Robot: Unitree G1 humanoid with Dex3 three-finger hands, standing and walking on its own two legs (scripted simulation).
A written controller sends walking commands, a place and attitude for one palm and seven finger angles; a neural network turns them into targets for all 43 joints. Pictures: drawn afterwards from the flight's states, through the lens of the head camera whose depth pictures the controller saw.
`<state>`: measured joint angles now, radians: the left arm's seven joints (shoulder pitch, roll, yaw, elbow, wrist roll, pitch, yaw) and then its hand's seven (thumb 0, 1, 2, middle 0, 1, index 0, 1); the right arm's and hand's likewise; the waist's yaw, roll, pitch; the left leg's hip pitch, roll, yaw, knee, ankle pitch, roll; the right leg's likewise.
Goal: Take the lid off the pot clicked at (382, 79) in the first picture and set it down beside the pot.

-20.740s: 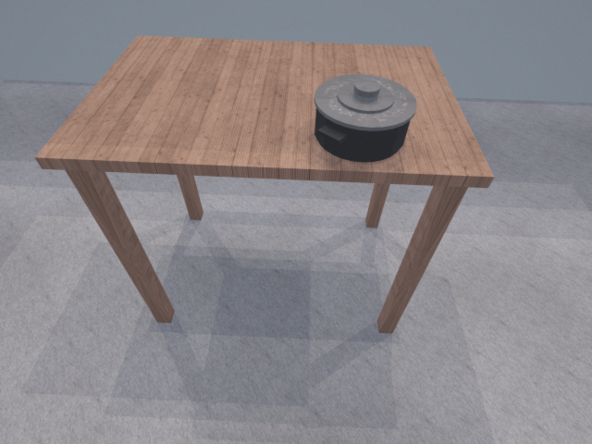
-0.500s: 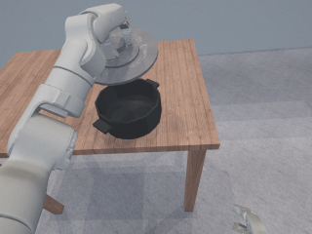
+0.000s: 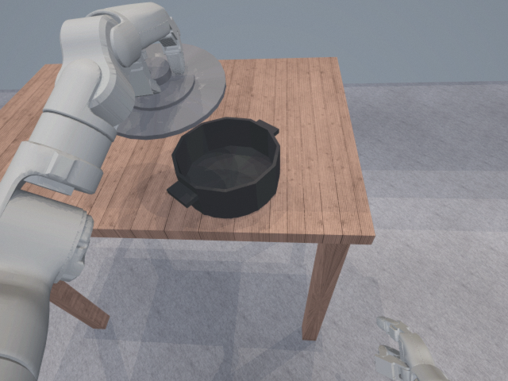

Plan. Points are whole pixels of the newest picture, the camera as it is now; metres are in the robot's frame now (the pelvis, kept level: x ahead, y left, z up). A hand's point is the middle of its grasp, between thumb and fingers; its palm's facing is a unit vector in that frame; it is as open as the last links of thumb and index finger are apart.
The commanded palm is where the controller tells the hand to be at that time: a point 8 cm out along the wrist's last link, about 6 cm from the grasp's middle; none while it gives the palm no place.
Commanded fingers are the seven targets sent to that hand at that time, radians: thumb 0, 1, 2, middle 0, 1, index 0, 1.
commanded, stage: move the lid sideways beside the pot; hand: left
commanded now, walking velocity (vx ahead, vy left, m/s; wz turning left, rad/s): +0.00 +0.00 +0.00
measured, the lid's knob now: (153, 71) +0.48 +0.17 +0.25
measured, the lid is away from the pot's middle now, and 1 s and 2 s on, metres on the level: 0.09 0.21 0.23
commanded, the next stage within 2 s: lower the lid onto the table in 1.42 s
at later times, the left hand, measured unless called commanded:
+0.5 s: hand (104, 78) +0.44 +0.22 +0.27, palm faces -0.21 -0.07 -0.98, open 7.5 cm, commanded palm +0.42 +0.23 +0.35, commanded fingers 0.00 0.58 1.11 -0.73 -0.96 -0.85 -1.02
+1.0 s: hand (65, 82) +0.44 +0.28 +0.26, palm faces -0.22 -0.07 -0.97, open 7.5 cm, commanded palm +0.42 +0.28 +0.35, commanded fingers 0.00 0.58 1.11 -0.73 -0.96 -0.85 -1.02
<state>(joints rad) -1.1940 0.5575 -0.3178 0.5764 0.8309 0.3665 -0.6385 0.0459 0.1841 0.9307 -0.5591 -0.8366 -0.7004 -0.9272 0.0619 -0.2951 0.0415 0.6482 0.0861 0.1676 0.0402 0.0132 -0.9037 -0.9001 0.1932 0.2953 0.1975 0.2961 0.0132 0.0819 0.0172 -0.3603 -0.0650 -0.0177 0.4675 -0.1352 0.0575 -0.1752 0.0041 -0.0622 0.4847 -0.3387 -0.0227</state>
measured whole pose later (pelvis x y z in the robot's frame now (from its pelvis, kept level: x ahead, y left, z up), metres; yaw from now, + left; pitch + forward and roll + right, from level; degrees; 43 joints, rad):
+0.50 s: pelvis -0.01 +0.01 +0.00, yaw +0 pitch +1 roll -1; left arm -1.21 0.66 -0.26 0.68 0.85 0.28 -0.64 0.05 0.18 0.93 -0.56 -0.84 -0.70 -0.93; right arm 0.12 -0.30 0.04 0.66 0.10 0.18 0.03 0.01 -0.90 -0.90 0.19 0.30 0.20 0.30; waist -0.01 0.08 0.04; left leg -0.39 -0.06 -0.02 0.49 -0.13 0.07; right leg -0.19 0.01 -0.07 0.49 -0.32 -0.01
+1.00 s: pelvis -0.01 +0.02 +0.00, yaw +1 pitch +3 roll -2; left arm -1.19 0.76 -0.21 0.68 0.87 0.23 -0.65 0.05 0.19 0.93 -0.56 -0.84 -0.70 -0.93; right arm 0.13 -0.31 0.04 0.64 0.11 0.20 0.02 0.01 -0.90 -0.90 0.19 0.30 0.20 0.30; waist -0.01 0.07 0.05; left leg -0.40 -0.06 -0.03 0.49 -0.13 0.08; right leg -0.19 0.01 -0.07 0.46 -0.31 -0.01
